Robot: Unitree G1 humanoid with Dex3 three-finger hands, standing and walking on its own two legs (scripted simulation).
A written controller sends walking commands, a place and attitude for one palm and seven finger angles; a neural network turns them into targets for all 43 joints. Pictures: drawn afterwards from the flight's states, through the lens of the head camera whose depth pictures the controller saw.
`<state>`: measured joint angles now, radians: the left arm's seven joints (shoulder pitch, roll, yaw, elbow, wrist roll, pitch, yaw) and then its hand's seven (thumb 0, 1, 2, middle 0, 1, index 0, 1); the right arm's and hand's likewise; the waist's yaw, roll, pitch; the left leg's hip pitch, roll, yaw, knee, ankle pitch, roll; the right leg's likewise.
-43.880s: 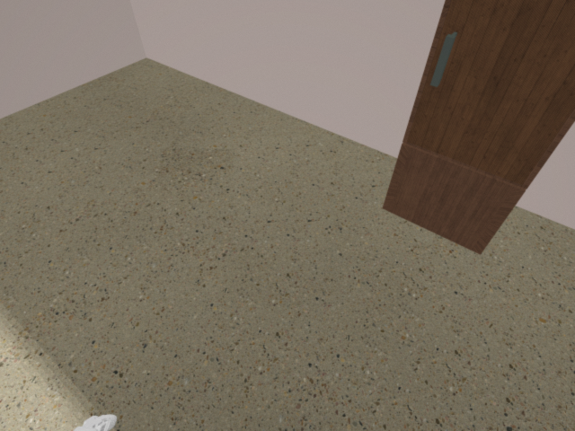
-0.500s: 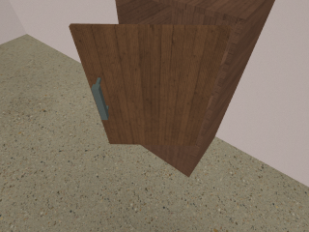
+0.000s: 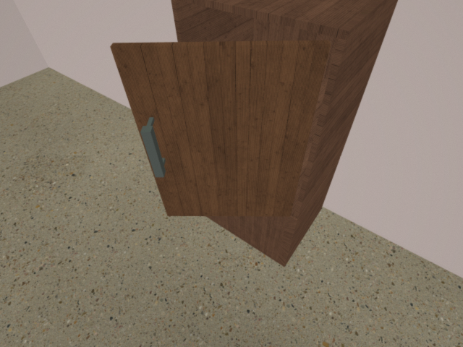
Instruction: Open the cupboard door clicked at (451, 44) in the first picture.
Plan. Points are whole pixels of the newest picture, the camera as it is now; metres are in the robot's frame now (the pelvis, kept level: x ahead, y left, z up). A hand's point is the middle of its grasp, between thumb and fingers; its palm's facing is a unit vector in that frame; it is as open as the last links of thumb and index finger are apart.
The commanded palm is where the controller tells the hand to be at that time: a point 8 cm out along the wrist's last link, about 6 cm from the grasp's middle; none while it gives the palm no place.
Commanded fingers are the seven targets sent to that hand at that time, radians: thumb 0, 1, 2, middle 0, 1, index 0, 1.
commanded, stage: come to a stop and stand still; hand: left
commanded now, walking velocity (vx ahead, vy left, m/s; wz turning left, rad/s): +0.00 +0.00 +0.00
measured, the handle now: (155, 147) +0.57 +0.23 +0.00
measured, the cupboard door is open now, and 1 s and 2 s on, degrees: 36 36 36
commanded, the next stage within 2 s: look again from close up in 0.16 s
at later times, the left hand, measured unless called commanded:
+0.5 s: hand out of the picture +0.03 +0.17 -0.17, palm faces +0.00 -0.98 -0.21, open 7.3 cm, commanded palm none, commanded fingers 0.00 0.90 0.90 -0.20 -0.30 -0.20 -0.30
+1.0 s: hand (134, 322) +0.18 +0.19 -0.07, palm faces +0.27 -0.95 -0.14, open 7.5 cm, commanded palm +0.13 +0.24 -0.06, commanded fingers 0.00 0.71 0.82 -0.21 -0.42 -0.21 -0.42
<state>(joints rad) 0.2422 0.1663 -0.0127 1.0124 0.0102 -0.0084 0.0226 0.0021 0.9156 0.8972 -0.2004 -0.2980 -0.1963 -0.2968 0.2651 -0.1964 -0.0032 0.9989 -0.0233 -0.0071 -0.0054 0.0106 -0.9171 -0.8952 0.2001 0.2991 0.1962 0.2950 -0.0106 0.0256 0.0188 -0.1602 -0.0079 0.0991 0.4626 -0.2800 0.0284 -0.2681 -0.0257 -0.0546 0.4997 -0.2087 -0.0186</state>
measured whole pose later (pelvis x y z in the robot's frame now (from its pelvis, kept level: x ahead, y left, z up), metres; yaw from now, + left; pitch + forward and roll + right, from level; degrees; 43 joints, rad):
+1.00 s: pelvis +0.02 +0.00 +0.00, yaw +2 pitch +1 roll +1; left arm 0.40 0.15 0.05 0.32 -0.14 -0.08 0.06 0.02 0.88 0.88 -0.20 -0.32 -0.20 -0.32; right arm 0.30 -0.21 -0.01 0.88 0.02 -0.21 -0.05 0.01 -0.91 -0.89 0.20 0.30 0.20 0.30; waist -0.01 0.02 0.00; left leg -0.19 -0.02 0.06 0.50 -0.32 0.02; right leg -0.29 -0.04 -0.09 0.54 -0.27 -0.02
